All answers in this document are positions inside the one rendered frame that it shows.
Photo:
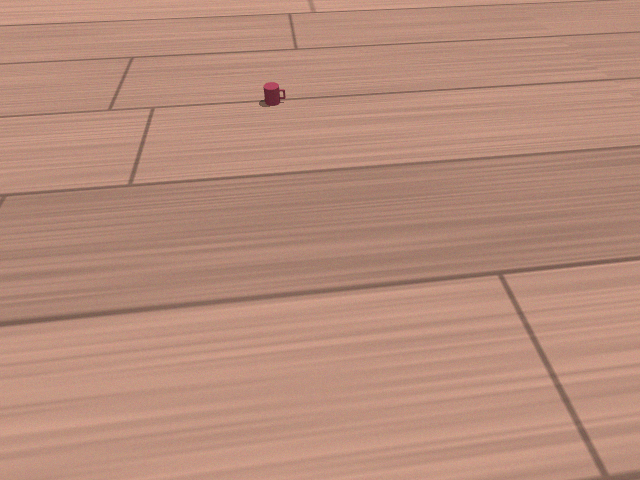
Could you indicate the mug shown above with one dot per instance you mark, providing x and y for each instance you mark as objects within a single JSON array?
[{"x": 272, "y": 95}]

